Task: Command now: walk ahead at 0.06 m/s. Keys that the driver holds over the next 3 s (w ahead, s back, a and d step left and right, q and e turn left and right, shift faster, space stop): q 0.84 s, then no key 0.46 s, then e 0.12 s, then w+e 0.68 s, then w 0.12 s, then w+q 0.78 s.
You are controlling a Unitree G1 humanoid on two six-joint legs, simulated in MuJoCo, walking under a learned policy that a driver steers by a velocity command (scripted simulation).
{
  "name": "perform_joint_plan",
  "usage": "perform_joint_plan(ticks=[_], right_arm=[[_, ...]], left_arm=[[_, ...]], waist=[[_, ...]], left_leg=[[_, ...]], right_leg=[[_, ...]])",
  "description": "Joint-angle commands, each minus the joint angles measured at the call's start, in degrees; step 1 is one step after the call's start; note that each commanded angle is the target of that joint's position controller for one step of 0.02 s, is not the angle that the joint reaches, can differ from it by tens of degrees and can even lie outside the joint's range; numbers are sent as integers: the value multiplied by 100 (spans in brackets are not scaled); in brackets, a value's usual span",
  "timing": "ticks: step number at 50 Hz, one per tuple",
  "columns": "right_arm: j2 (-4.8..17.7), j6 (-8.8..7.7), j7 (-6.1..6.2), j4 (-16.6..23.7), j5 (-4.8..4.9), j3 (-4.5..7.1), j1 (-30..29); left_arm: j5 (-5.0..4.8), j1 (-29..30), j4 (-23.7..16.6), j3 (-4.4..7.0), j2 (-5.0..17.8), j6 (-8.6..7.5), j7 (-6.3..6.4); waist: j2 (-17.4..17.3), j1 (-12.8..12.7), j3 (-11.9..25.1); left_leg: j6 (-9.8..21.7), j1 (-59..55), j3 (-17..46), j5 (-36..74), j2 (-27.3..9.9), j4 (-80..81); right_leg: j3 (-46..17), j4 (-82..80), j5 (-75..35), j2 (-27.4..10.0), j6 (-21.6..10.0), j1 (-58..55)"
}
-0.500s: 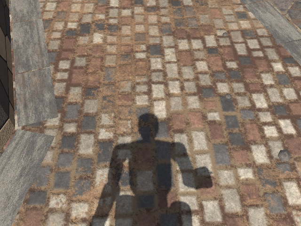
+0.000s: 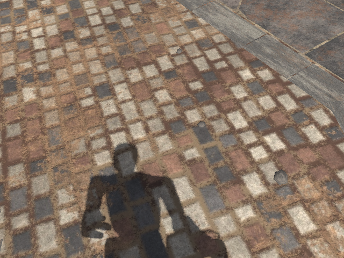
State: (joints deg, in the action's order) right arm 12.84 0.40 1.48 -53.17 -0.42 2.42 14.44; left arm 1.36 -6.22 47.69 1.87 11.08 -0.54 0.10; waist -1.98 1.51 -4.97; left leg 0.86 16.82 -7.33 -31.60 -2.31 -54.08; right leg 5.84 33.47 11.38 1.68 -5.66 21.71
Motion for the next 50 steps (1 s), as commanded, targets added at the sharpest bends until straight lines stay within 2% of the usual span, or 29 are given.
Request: perform_joint_plan(ticks=[1, 2, 3, 6, 9, 12, 14, 16, 17, 18, 19, 20, 21, 22, 24, 25, 27, 30, 35, 40, 42, 43, 44, 45, 46, 47, 48, 49, 50], right_arm=[[321, 109, 2, 141, -5, 52, 170], [421, 140, 8, 80, -75, 89, 295], [453, 163, 8, -21, -108, 117, 479], [317, 208, -7, -16, -61, 137, 509], [297, 281, -33, 183, -67, 153, 198], [296, 297, -81, 322, -73, 173, 162], [274, 278, -119, 386, -63, 179, 243], [257, 250, -167, 377, -58, 186, 544], [302, 218, -186, 352, -82, 197, 728], [553, 157, -182, 405, -134, 250, 755], [1355, 129, -127, 648, -123, 409, 629], [1471, 142, -29, 552, -195, 475, 834], [1240, 137, 38, 572, -161, 423, 556], [1087, 141, 46, 677, -90, 381, 112], [907, 112, 5, 877, -27, 338, -235], [835, 89, -29, 891, -2, 324, -122], [879, 48, -53, 844, 19, 350, 163], [976, 56, -22, 810, -4, 387, 454], [1198, 111, -50, 935, -54, 454, 417], [1309, 152, -134, 1084, -70, 494, -2], [1310, 179, -159, 1138, -36, 499, -292], [1255, 194, -150, 1179, 13, 477, -496], [1005, 181, -133, 1231, 42, 404, -423], [547, 157, -116, 1271, 55, 292, -6], [1055, 182, -67, 1184, -100, 414, 14], [1141, 195, -71, 1114, -136, 444, 46], [1095, 215, -103, 994, -121, 444, 56], [1047, 238, -145, 921, -94, 432, 129], [997, 261, -192, 880, -95, 412, 176]], left_arm=[[-3, -410, -10, 16, 446, 20, 237], [1, -138, -35, 17, 492, 24, 298], [17, -115, -26, 42, 609, 25, 308], [-29, -291, 48, 128, 822, 24, 282], [13, -207, 57, 174, 840, 99, 285], [35, -198, 80, 223, 886, 157, 279], [41, -183, 90, 260, 955, 183, 277], [6, -46, 70, 307, 1060, 221, 278], [-5, -28, 80, 333, 1067, 251, 268], [8, -268, 136, 336, 915, 306, 225], [-53, -256, -173, 240, 497, 330, 201], [10, 409, -350, 227, 599, 352, 244], [-63, 339, -327, 237, 624, 350, 215], [-97, 166, -225, 267, 707, 306, 175], [47, -189, -40, 327, 870, 249, 120], [56, -262, -25, 337, 863, 247, 99], [3, -214, -100, 313, 774, 259, 109], [-37, -5, -250, 279, 769, 284, 158], [-80, 111, -453, 233, 822, 255, 188], [-143, -115, -607, 203, 897, 174, 218], [-164, -442, -595, 185, 881, 124, 239], [-136, -756, -522, 179, 864, 84, 266], [-52, -836, -520, 236, 1151, 42, 316], [5, -527, -706, 293, 1640, 53, 341], [27, -500, -723, 323, 1733, 98, 280], [-2, -411, -757, 237, 1401, 92, 231], [-47, -93, -788, 160, 1106, 75, 194], [-29, 107, -841, 129, 1012, 68, 180], [-28, 75, -832, 123, 1017, 47, 198]], waist=[[677, -159, 625], [814, -4, 505], [736, 40, 607], [523, -36, 890], [818, -138, 724], [879, -168, 721], [866, -143, 781], [798, 43, 816], [609, 146, 708], [-253, 137, 483], [-1730, 9, 226], [-1210, 293, -61], [-693, 12, -75], [-418, -207, -63], [-442, -297, 329], [-322, -266, 554], [-244, -170, 669], [-458, 21, 606], [-491, 134, 673], [-531, 9, 803], [-514, -201, 827], [-426, -412, 830], [90, -346, 845], [1420, -45, 892], [1321, -144, 796], [934, -23, 620], [701, 99, 385], [813, 171, 373], [1052, 141, 443]], left_leg=[[-47, 445, 955, 41, -62, -338], [-63, 258, 859, 320, -12, -160], [-68, 218, 732, 403, 110, -145], [-132, 309, 643, 389, 137, -40], [-129, 426, 533, 492, 80, 255], [-63, 348, 394, 472, 81, 564], [35, 154, 313, 477, 96, 878], [216, -393, 193, 883, 164, 1676], [342, -759, 318, 1307, 185, 2397], [520, -862, 1341, 1259, -298, 3550], [1074, -848, 3810, 1870, -1905, 4208], [1525, -129, 3831, 2279, -1995, 4408], [1450, 21, 3190, 2136, -1584, 4231], [1222, -20, 2702, 2115, -1164, 4118], [1133, -585, 2284, 3217, -782, 3830], [1168, -829, 2254, 3709, -766, 3707], [1220, -1223, 2327, 4101, -784, 3578], [1278, -1572, 2598, 4045, -795, 3511], [1391, -1398, 3043, 4084, -801, 3360], [1216, -965, 3498, 4441, -654, 3181], [968, -670, 3580, 4256, -454, 3052], [713, -385, 3431, 3808, -248, 2875], [373, 149, 3073, 2715, 133, 2410], [53, 1040, 1974, 568, 1038, 1296], [-10, 1116, 1542, -361, 1194, 240], [-20, 984, 1720, -146, 1004, -371], [-57, 933, 1748, 261, 898, -638], [-121, 903, 1668, 551, 910, -765], [-193, 936, 1606, 680, 926, -815]], right_leg=[[-1524, -1801, -2371, -1884, -981, -943], [-1168, -1802, -2442, -1667, -801, -723], [-955, -1690, -2647, -1589, -748, -842], [-834, -1625, -2144, -1704, -808, -1148], [-782, -1807, -586, -1741, -787, -943], [-753, -1808, -72, -1880, -797, -861], [-710, -1715, 21, -1981, -741, -829], [-504, -1471, 242, -1959, -474, -581], [-275, -1122, 435, -1855, -182, -255], [160, -152, 1045, -1465, 262, 208], [564, 1122, 2335, -316, 744, 1497], [-312, 2116, 2237, -188, 722, 1422], [-604, 2469, 1670, -287, 699, 1262], [-688, 2499, 1125, -299, 662, 1213], [-644, 2789, 735, -197, 650, 1237], [-656, 2912, 741, -169, 681, 1208], [-712, 2824, 774, -193, 760, 1339], [-766, 2228, 914, -200, 845, 1485], [-839, 1489, 1215, -96, 804, 1011], [-877, 693, 1284, 101, 644, 115], [-864, -196, 947, 175, 568, -576], [-806, -1105, 328, 119, 528, -1160], [-1432, -1804, 245, -564, 379, -1709], [-3088, -2200, -169, -2080, -90, -2173], [-3465, -1993, -863, -2460, -771, -1432], [-3216, -1946, -1101, -2298, -915, -1136], [-2594, -1891, -1106, -1882, -754, -936], [-2094, -1826, -1240, -1498, -544, -980], [-1836, -1745, -1673, -1332, -497, -1158]])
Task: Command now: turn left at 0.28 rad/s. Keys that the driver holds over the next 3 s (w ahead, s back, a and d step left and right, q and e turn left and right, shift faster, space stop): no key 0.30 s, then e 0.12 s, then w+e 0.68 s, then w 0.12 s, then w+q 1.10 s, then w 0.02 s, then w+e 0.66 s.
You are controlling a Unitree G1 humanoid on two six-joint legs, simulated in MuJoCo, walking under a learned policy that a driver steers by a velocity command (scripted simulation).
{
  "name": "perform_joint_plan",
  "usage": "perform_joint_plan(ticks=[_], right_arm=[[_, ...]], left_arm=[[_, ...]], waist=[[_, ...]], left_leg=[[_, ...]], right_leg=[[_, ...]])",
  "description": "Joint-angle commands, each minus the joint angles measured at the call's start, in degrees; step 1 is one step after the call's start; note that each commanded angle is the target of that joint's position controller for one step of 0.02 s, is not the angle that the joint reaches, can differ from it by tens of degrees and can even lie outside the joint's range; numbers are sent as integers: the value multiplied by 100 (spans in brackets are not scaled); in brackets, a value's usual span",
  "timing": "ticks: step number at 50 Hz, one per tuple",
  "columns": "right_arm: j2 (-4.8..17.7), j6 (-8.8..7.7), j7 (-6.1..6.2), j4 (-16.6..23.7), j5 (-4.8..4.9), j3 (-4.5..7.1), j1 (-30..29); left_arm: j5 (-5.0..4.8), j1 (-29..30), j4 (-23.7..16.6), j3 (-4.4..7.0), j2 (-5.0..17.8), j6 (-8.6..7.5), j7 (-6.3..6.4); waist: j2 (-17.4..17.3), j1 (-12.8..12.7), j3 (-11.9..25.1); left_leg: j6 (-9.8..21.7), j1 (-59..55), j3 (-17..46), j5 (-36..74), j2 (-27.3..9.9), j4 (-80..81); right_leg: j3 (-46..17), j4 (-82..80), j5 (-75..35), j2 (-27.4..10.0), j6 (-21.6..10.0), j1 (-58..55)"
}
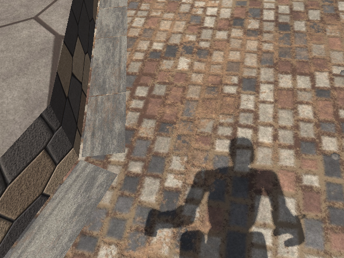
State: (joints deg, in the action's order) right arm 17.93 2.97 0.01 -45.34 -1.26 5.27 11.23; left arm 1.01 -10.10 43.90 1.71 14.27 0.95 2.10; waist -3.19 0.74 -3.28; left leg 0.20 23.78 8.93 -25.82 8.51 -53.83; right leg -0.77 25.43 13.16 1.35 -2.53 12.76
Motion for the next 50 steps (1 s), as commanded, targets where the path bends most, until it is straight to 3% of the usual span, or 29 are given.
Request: perform_joint_plan(ticks=[1, 4, 8, 10, 12, 13, 14, 15, 16, 18, 20, 21, 22, 24, 25, 26, 27, 30, 34, 36, 37, 38, 39, 40, 42, 43, 45, 47, 50], right_arm=[[449, 16, -70, 68, -2, 98, 466], [272, 54, -65, 79, 58, -13, 142], [161, 87, 1, -3, 105, -152, -61], [150, 49, 52, -132, 128, -183, 100], [216, -69, 118, -271, 53, -216, 261], [507, -160, 167, -254, -55, -198, 269], [650, -192, 156, -301, 13, -204, -160], [327, -232, 114, -294, 46, -289, -340], [175, -269, 112, -354, 33, -347, -361], [334, -293, 199, -525, 15, -324, -178], [576, -283, 270, -624, 57, -224, -46], [620, -266, 287, -640, 66, -190, 9], [622, -245, 288, -662, 50, -170, 127], [776, -188, 282, -626, 7, -74, 271], [786, -209, 272, -622, -43, -51, 412], [699, -262, 268, -597, -63, -66, 381], [626, -330, 263, -545, -51, -79, 248], [584, -537, 227, -455, -62, -78, 51], [822, -637, 82, -455, -85, 14, 134], [924, -614, 35, -433, -50, 63, 84], [869, -607, 21, -415, -46, 45, 100], [626, -604, -5, -378, -111, -42, 153], [31, -634, -88, 155, -98, -224, -278], [231, -652, -115, 231, -200, -204, -491], [502, -758, -213, 90, -49, -164, -368], [480, -779, -211, 16, -71, -165, -274], [460, -678, -225, -96, -197, -189, -103], [381, -568, -222, -36, -187, -209, -214], [287, -499, -216, 219, -158, -254, -815]], left_arm=[[6, 324, -404, 134, 696, -118, -4], [-1, -51, -216, 130, 710, -157, -18], [46, -215, -35, 164, 876, -104, -84], [33, -243, 65, 184, 933, -52, -110], [0, -294, 157, 160, 850, -55, -111], [-25, -353, 86, 107, 670, -104, -141], [-106, -414, 99, 22, 367, -96, -141], [-27, -337, 257, 25, 490, -62, -104], [-25, -311, 394, 46, 549, -51, -113], [-43, -172, 472, 103, 721, -58, -159], [-71, -133, 463, 112, 739, -71, -184], [-78, -129, 467, 111, 711, -64, -182], [-55, -128, 465, 93, 616, -42, -181], [50, 96, 336, 153, 664, 23, -232], [79, 316, 206, 196, 735, 52, -281], [63, 263, 192, 221, 712, 61, -321], [55, 105, 228, 228, 656, 43, -359], [49, 53, 234, 228, 598, -33, -472], [8, 287, -17, 228, 608, 4, -643], [24, -98, 34, 260, 644, -19, -652], [74, -581, 195, 318, 732, -58, -620], [117, -1492, 500, 445, 979, -128, -548], [99, -2159, 517, 620, 1789, -205, -444], [9, -1903, 464, 527, 1633, -220, -441], [14, -1212, 254, 455, 1258, -233, -389], [-13, -1027, 183, 422, 1171, -262, -351], [-62, -966, 172, 356, 1023, -354, -310], [-124, -1218, 278, 360, 1034, -430, -296], [-118, -1551, 388, 364, 1009, -438, -256]], waist=[[1182, 138, 345], [1109, -76, 474], [1390, -243, 471], [1352, -137, 450], [984, -1, 510], [393, -105, 736], [-447, -410, 489], [-269, -313, 433], [-172, -256, 316], [-243, -134, 128], [-259, -103, 152], [-214, -72, 159], [-292, -1, 254], [-753, 247, -148], [-651, 338, -487], [-343, 229, -673], [-155, 86, -657], [-116, -2, -293], [-384, 65, -146], [-248, -169, -113], [18, -373, 32], [796, -729, 423], [2735, -983, 609], [1846, -748, 403], [654, -356, -124], [512, -223, -114], [651, -123, 123], [580, -109, 162], [584, -262, -7]], left_leg=[[-202, 224, -73, 134, -140, -762], [-325, 108, -180, 90, -262, 68], [-223, -735, -691, -114, -443, 1653], [-99, -1172, -851, 457, -470, 2612], [64, -2172, -502, 1929, -767, 3956], [202, -2710, 310, 2302, -1518, 3985], [543, -1881, 651, 3067, -1967, 3705], [586, -1602, 551, 2654, -1902, 3665], [445, -1571, 331, 2182, -1655, 3719], [299, -1624, 57, 2046, -1392, 3738], [377, -1867, -27, 2210, -1436, 3620], [476, -1906, -2, 2199, -1555, 3591], [619, -1932, 118, 1312, -1711, 3764], [1144, -1741, 879, -1262, -2354, 4418], [1453, -1632, 1313, -1671, -2775, 4762], [1598, -1688, 1401, -1513, -2931, 4884], [1533, -1913, 1178, -1194, -2865, 4889], [1170, -2231, 127, 88, -2477, 4718], [969, -1691, -675, 372, -2350, 4446], [868, -1258, -957, 254, -2338, 3918], [778, -871, -1240, 657, -2188, 3153], [583, -407, -1755, 1223, -1835, 1478], [157, 1471, -2144, -311, -824, -746], [214, 2137, -852, -659, -746, -1483], [307, 1999, -640, 528, -1326, -1340], [276, 1701, -646, 831, -1415, -981], [111, 1323, -764, 1236, -1388, -706], [-64, 1441, -863, 1374, -1312, -537], [-252, 1869, -959, 1708, -1263, -32]], right_leg=[[-1000, -846, -2278, -1214, -817, -432], [-912, -686, -2589, -1265, -898, -901], [-944, -572, -2280, -1241, -911, -782], [-993, -387, -2536, -1222, -845, -689], [-952, -186, -2324, -1141, -416, -181], [-728, 99, -1619, -931, -146, 244], [-264, -315, -213, -380, 17, 22], [-253, -472, -107, -429, 81, -444], [-369, -580, -373, -422, 79, -485], [-474, -472, -910, -461, 42, -391], [-437, -138, -946, -348, 40, 31], [-371, 87, -771, -243, 59, 234], [-233, 354, -101, -73, 59, 414], [136, 1660, 1475, 105, -38, 1346], [30, 2489, 1718, -134, -85, 1942], [-142, 2966, 1621, -305, -101, 2345], [-237, 3053, 1410, -426, -84, 2545], [-31, 2503, 914, -522, 18, 2181], [473, 1390, 770, -380, -75, 981], [812, 857, 500, -143, -205, 198], [889, 675, 588, 102, -293, -511], [345, 247, 1058, 28, -454, -1446], [-3229, -1327, 2999, -1792, -1231, -2183], [-4538, -1981, 3212, -2122, -1523, -1895], [-3174, -1561, 1883, -1805, -1341, -1250], [-2645, -1539, 1001, -1500, -1177, -1083], [-1986, -1522, -477, -1138, -1052, -1100], [-1720, -1469, -1411, -1039, -1122, -1195], [-1634, -1516, -1661, -951, -1145, -1248]])
Over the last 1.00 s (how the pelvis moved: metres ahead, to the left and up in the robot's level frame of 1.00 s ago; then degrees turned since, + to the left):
-0.01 0.00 0.02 31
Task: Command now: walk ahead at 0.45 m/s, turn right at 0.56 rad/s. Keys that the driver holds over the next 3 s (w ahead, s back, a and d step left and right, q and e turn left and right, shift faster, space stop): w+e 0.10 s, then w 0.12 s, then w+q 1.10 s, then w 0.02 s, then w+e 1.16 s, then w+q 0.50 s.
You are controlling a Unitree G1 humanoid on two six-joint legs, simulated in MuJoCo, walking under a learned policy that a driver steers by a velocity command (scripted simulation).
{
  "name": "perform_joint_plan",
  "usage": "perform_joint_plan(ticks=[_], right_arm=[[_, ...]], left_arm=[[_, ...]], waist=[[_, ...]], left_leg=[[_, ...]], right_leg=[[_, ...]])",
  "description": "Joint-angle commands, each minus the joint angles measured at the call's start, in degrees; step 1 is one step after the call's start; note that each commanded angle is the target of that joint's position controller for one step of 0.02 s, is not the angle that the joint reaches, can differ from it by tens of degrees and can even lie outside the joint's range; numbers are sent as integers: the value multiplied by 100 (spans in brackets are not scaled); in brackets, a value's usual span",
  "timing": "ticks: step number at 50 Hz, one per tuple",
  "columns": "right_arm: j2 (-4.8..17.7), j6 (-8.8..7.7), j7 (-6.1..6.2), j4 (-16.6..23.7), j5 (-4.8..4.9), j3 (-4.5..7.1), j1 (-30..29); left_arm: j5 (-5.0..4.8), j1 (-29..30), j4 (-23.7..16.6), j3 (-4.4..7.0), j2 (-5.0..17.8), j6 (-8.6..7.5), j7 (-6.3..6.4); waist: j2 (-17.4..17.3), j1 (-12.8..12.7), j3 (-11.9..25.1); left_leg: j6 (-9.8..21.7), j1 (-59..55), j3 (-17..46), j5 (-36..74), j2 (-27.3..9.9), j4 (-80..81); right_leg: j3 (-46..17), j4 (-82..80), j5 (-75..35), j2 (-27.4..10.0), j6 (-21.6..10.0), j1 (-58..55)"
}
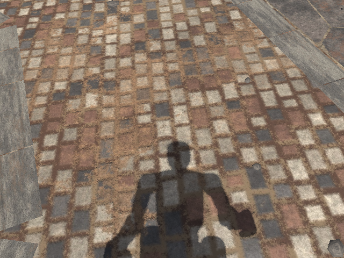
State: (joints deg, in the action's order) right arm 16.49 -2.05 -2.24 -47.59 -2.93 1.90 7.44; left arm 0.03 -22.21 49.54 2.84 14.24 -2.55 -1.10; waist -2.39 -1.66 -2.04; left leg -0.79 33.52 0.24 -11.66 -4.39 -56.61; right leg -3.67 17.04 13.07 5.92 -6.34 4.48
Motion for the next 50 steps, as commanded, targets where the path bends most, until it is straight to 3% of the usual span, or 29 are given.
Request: perform_joint_plan(ticks=[1, 5, 8, 10, 11, 12, 13, 14, 15, 16, 17, 18, 20, 23, 27, 32, 35, 36, 37, 38, 39, 40, 41, 42, 43, 45, 50], right_arm=[[412, 2, 3, 542, 19, 69, -665], [295, -47, -37, 863, 71, -20, -1376], [308, -97, -32, 1006, 117, -52, -1510], [448, -132, 16, 879, 119, 0, -976], [595, -149, 74, 711, 129, 68, -435], [712, -178, 148, 449, 159, 134, 414], [878, -229, 236, 259, 110, 200, 1234], [1361, -250, 315, 243, -22, 303, 1935], [1528, -169, 250, 58, 71, 391, 1823], [1074, -137, 170, 203, 201, 321, 1099], [671, -153, 136, 292, 249, 241, 695], [478, -171, 124, 244, 203, 181, 611], [403, -235, 135, 31, 214, 132, 804], [569, -301, 146, -159, 275, 193, 1184], [639, -239, 175, -245, 287, 247, 1510], [728, -188, 180, -284, 244, 323, 1919], [835, -146, 230, -179, 206, 381, 1760], [889, -143, 236, -127, 208, 403, 1627], [859, -166, 211, -93, 237, 399, 1556], [582, -217, 172, 72, 312, 330, 1487], [62, -215, 185, 294, 443, 219, 1769], [446, -128, 222, 258, 300, 280, 2058], [557, -56, 211, 145, 205, 310, 1823], [449, -40, 147, 162, 185, 294, 1518], [371, -4, 98, 184, 162, 295, 1394], [324, 118, 1, 235, 75, 294, 1284], [218, 223, -147, 604, 68, 243, 472]], left_arm=[[-10, -424, -146, 246, 987, -81, 75], [22, -637, -65, 250, 986, -81, 116], [39, -653, 5, 226, 961, -116, 165], [52, -408, 2, 217, 1025, -151, 191], [76, -326, 9, 233, 1111, -165, 196], [116, -250, 32, 250, 1200, -163, 177], [126, -249, 24, 227, 1104, -176, 155], [52, -633, -128, 102, 576, -194, 125], [-35, -1183, -74, 105, 518, -191, 83], [165, -769, -46, 102, 794, -168, 113], [217, -123, -142, 91, 836, -188, 74], [234, 214, -254, 67, 768, -203, 47], [333, 348, -362, 18, 650, -119, -7], [333, 534, -487, -68, 498, -41, -48], [277, 1708, -915, -185, 397, -24, -64], [163, 2492, -1220, -226, 437, -74, -45], [141, 2246, -1232, -172, 589, -145, 5], [136, 1849, -1121, -128, 671, -180, 40], [171, 1236, -941, -52, 838, -248, 106], [295, 411, -864, 66, 1253, -312, 205], [388, 103, -886, 171, 1696, -241, 267], [299, 259, -832, 200, 1575, -143, 245], [254, 603, -933, 79, 974, -124, 207], [218, 826, -933, 6, 662, -152, 175], [232, 912, -918, -22, 556, -181, 171], [184, 750, -772, -19, 539, -273, 169], [101, 355, -539, 58, 620, -384, 130]], waist=[[532, -82, -191], [652, -290, -271], [717, -298, -273], [759, -11, -142], [797, 200, 121], [703, 571, 561], [545, 930, 1001], [-403, 882, 1805], [-1671, 471, 2041], [-583, 283, 1068], [22, 296, 509], [204, 216, 229], [-11, 41, 142], [-100, 5, 174], [-109, 269, -141], [-154, 579, 2], [-255, 380, 103], [-238, 180, 221], [18, -115, 519], [603, -460, 1197], [1657, -378, 1629], [1637, -81, 1520], [817, 1, 845], [526, 29, 382], [662, 105, 253], [890, 172, 176], [743, 153, 127]], left_leg=[[-190, 970, -118, 434, 61, 500], [-177, 727, -189, 992, 271, 1555], [67, 156, -247, 1245, 353, 2208], [311, -799, -258, 1049, 506, 2548], [418, -1396, -290, 700, 680, 2549], [542, -2154, -409, 540, 827, 2789], [713, -3267, -56, 431, 392, 2886], [1156, -4520, 2041, -680, -1058, 2976], [1841, -4985, 4769, -664, -1830, 4076], [1821, -4240, 4414, -1296, -1586, 4227], [1756, -3518, 3413, -986, -1336, 4207], [1619, -3014, 2825, -335, -1009, 4295], [1487, -2571, 2197, 775, -605, 4368], [1638, -2406, 1851, 1478, -477, 4489], [1529, -2143, 1627, 1172, -255, 4738], [1287, -2551, 1704, 1851, -220, 4270], [1072, -2585, 1985, 2041, -297, 3784], [984, -2480, 2033, 2190, -231, 3439], [850, -2269, 1858, 2238, 63, 2652], [684, -1726, 1436, 1407, 426, 1260], [520, -194, 645, -1585, 1165, -137], [560, 393, 499, -1926, 879, -933], [571, 496, 568, -1422, 554, -1208], [510, 410, 516, -1015, 397, -1081], [451, 270, 454, -814, 264, -937], [356, 174, 350, -608, 179, -898], [226, 809, 235, 99, 76, -684]], right_leg=[[-1338, -676, -1715, -1368, -753, -413], [-1320, -452, -2392, -1253, -657, -397], [-1347, -437, -2931, -1390, -506, -486], [-1267, -189, -3744, -1421, -292, -454], [-1201, 351, -4672, -1379, -195, -575], [-976, 1317, -5187, -1210, -110, -704], [-775, 2580, -4405, -987, -35, -150], [-398, 4499, -2087, -446, 123, 957], [-297, 5829, 1532, 438, 271, 2314], [-461, 6094, 1149, -78, 163, 2892], [-308, 5856, 656, -391, 166, 2923], [-191, 5478, 468, -590, 174, 2835], [-88, 4943, 432, -792, 312, 2560], [128, 4320, 464, -878, 558, 2612], [352, 2942, -387, -937, 830, 2802], [379, 1953, -982, -695, 879, 2496], [273, 1418, -554, -561, 748, 1759], [293, 1147, -413, -468, 672, 1180], [221, 779, -436, -535, 533, 284], [-787, 514, 430, -1589, 240, -857], [-2850, -25, 1351, -2969, -133, -1952], [-3856, -189, 1821, -3211, -484, -1583], [-3140, -234, 1886, -2924, -417, -989], [-2233, -355, 1132, -2583, -311, -421], [-1595, -466, 471, -2337, -174, -133], [-816, -535, -693, -2077, -99, 69], [114, -694, -1986, -2100, -222, -179]])
Over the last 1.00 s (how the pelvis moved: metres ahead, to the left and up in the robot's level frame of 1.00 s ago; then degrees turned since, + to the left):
0.14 -0.09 0.00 -19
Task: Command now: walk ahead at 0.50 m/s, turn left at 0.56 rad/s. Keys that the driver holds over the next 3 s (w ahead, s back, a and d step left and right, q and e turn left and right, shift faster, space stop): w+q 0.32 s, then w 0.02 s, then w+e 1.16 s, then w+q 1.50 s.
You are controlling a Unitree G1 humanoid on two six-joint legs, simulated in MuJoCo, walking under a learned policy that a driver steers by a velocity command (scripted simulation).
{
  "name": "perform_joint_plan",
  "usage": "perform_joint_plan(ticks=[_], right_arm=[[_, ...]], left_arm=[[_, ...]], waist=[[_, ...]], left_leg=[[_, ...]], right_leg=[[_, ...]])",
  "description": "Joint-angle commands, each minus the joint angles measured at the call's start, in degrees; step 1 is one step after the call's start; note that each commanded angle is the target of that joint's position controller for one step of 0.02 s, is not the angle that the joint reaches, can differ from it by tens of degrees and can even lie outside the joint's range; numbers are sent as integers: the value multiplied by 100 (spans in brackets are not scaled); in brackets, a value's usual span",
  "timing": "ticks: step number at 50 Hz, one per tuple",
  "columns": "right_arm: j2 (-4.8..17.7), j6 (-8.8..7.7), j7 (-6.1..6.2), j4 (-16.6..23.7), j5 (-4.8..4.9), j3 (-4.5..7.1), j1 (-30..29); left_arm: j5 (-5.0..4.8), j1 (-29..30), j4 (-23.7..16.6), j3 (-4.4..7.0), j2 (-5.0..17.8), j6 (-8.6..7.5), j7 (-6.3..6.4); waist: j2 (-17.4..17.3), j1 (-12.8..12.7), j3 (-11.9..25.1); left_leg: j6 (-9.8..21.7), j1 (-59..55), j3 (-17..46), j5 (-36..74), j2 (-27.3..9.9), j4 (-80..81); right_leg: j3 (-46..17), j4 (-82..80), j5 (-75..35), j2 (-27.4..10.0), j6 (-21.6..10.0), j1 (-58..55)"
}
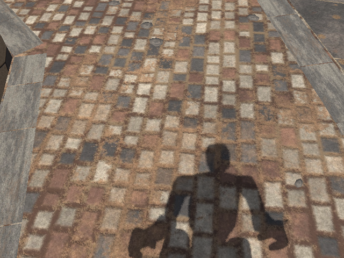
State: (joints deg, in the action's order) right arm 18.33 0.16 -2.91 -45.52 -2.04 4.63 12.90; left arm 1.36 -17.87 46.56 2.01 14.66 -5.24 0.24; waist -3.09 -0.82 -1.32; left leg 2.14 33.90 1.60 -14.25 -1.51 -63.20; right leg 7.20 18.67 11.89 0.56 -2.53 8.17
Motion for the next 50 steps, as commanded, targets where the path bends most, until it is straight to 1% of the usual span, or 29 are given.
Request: perform_joint_plan(ticks=[1, 5, 9, 11, 12, 13, 14, 15, 16, 17, 18, 19, 20, 21, 24, 29, 34, 37, 39, 40, 41, 42, 43, 44, 45, 46, 47, 48, 50], right_arm=[[19, 0, -101, 477, -19, -48, -277], [-132, -46, -195, 769, 4, -176, -1074], [-71, -51, -218, 1008, -39, -208, -1543], [11, -49, -161, 1005, -70, -172, -1373], [93, -66, -121, 920, -80, -125, -1010], [214, -115, -66, 720, -102, -47, -308], [490, -152, 29, 399, -153, 92, 699], [1147, -139, 131, 423, -129, 255, 858], [1369, -70, 175, 601, 59, 316, 1048], [1156, -34, 239, 446, 104, 270, 910], [730, -68, 282, 387, 132, 153, 598], [425, -134, 289, 371, 110, 51, 324], [259, -204, 291, 350, 131, -22, 145], [163, -286, 265, 324, 129, -68, 105], [303, -456, 218, 90, 133, -43, 391], [257, -524, 248, -155, 116, -84, 792], [160, -570, 354, -362, 101, -166, 1006], [233, -537, 439, -544, 70, -189, 1184], [429, -508, 505, -590, 45, -164, 1116], [529, -472, 535, -590, 21, -142, 1050], [624, -428, 543, -564, -3, -118, 978], [683, -416, 530, -460, 37, -111, 769], [313, -483, 464, -157, 116, -211, 823], [208, -531, 367, 79, 122, -197, 846], [323, -581, 325, 146, 16, -212, 431], [312, -648, 290, 242, 81, -235, 250], [301, -643, 289, 215, 78, -225, 266], [268, -541, 290, 242, -14, -234, 284], [141, -321, 252, 241, -111, -274, 451]], left_arm=[[-29, -134, -197, 144, 568, -106, -3], [-19, -270, -63, 174, 646, -81, -2], [-15, -605, 135, 230, 838, 9, 55], [-3, -671, 210, 258, 995, 89, 95], [2, -699, 238, 277, 1095, 144, 111], [-16, -690, 228, 284, 1158, 197, 120], [-3, -615, 122, 268, 1130, 217, 114], [-26, -857, -257, 110, 427, 192, 13], [7, -334, -556, 186, 778, 150, -28], [-6, 250, -666, 196, 833, 121, -48], [-74, 116, -571, 120, 682, 62, -58], [-54, -62, -403, 107, 613, 79, -60], [38, -295, -292, 93, 564, 181, -74], [89, -516, -155, 87, 527, 294, -103], [31, -383, -104, 115, 452, 427, -205], [-35, 593, -303, 142, 404, 424, -233], [28, 1328, -498, 44, 246, 368, -297], [38, 1566, -653, -5, 189, 345, -336], [38, 1210, -593, 32, 293, 357, -303], [49, 781, -485, 74, 387, 351, -277], [64, 122, -301, 151, 548, 319, -248], [135, -738, -63, 264, 758, 275, -201], [165, -1251, -8, 472, 1424, 309, -101], [-7, -889, -83, 526, 1613, 358, -113], [-162, -620, -70, 513, 1414, 384, -118], [-147, -327, -109, 439, 1119, 395, -98], [-114, -95, -110, 364, 841, 394, -90], [-130, 39, -107, 319, 723, 360, -65], [-135, 48, -111, 307, 755, 254, -74]], waist=[[801, 42, -16], [815, -107, -241], [797, -209, -347], [896, -79, -151], [928, 93, 105], [855, 396, 530], [517, 854, 1099], [-752, 567, 1722], [-636, 795, 2146], [-35, 783, 1258], [159, 491, 636], [355, 196, 340], [293, -32, 243], [187, -122, 314], [127, -125, 160], [42, 200, -274], [45, 392, -460], [16, 403, -445], [-199, 187, -131], [-289, -20, 115], [-308, -305, 467], [-112, -788, 888], [844, -843, 1461], [1525, -433, 1808], [592, -455, 1178], [331, -299, 525], [2, -38, 57], [19, 135, -111], [266, 268, 6]], left_leg=[[-93, 847, 49, 528, -220, 204], [-26, 451, -328, 1260, -195, 1650], [283, 90, -757, 791, -41, 2506], [518, -443, -994, 213, 297, 2726], [661, -907, -1054, -49, 522, 2833], [827, -1786, -1020, -57, 737, 3125], [1060, -3259, -504, -74, 533, 3423], [1643, -5112, 2123, -666, -1271, 3577], [2161, -5498, 4443, -329, -1951, 4509], [1941, -5043, 3302, 261, -1737, 4611], [1717, -4122, 2451, 1084, -1581, 4660], [1421, -3420, 1851, 1805, -1248, 4752], [1268, -2927, 1397, 2273, -1017, 4866], [1182, -2667, 1094, 2544, -908, 4972], [1038, -2552, 616, 2719, -783, 5298], [631, -3057, 28, 2553, -738, 5593], [499, -3615, -485, 3206, -858, 5625], [404, -4114, -748, 4516, -984, 5191], [300, -4368, -902, 6390, -1055, 4394], [279, -4398, -960, 7014, -1099, 3719], [286, -4202, -998, 6906, -1125, 2763], [260, -3390, -1133, 5743, -1000, 1392], [103, -1659, -1289, 2510, -371, -741], [-48, 260, -368, -1575, 736, -2231], [30, 785, 339, -1014, 200, -2130], [5, 751, 250, -578, -26, -1698], [-38, 495, 184, -447, -214, -1135], [-150, 217, 172, -443, -317, -782], [-327, -164, 38, -373, -356, -352]], right_leg=[[-793, -897, -1917, -1529, -602, -553], [-126, -948, -1970, -1391, -494, -477], [220, -646, -2722, -1582, -391, -993], [470, 90, -4450, -1608, -312, -1256], [557, 790, -5202, -1613, -298, -1340], [643, 1833, -5218, -1582, -254, -1123], [713, 3332, -4053, -1456, -86, -182], [652, 5267, 573, -794, 215, 2125], [-431, 6342, 2041, 13, 367, 3277], [-844, 6283, 1332, -396, 288, 3825], [-758, 5745, 791, -639, 241, 3532], [-758, 5217, 649, -802, 229, 3030], [-773, 4940, 636, -870, 256, 2561], [-753, 4816, 587, -877, 266, 2194], [-716, 4508, 130, -808, 240, 2335], [-1006, 3567, -865, -540, 172, 3229], [-543, 2361, -1355, -341, 47, 3201], [-137, 1748, -957, -119, -177, 2915], [138, 1651, -362, 234, -426, 2316], [190, 1608, -52, 407, -571, 1877], [84, 1399, 91, 523, -736, 1143], [-336, 903, -78, 369, -996, -145], [-2347, 845, 53, -1095, -1616, -1702], [-5147, 140, -694, -2066, -2415, -2625], [-4376, -27, -477, -1869, -2233, -2154], [-3744, -236, -581, -1730, -2014, -1313], [-3254, -410, -980, -1439, -1727, -577], [-2878, -495, -1390, -1160, -1572, -87], [-2442, -593, -1917, -842, -1492, 318]])
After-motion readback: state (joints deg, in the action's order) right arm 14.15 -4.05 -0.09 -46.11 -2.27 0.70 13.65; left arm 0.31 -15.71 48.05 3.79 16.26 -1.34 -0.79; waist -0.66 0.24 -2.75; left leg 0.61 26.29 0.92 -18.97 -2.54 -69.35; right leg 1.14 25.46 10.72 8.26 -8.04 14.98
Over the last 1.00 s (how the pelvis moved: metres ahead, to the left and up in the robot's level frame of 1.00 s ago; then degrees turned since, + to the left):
0.56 -0.03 0.00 13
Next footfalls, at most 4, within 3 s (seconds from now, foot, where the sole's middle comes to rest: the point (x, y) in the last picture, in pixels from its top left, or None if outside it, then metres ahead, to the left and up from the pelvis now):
0.28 left None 0.28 0.13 -0.78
0.84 right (181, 226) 0.61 0.04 -0.78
1.34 left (149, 161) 0.93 0.19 -0.78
1.82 right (209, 136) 1.07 -0.10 -0.78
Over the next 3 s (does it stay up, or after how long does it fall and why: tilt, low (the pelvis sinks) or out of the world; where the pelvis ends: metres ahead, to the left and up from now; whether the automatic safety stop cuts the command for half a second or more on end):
stays up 1.60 0.03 -0.01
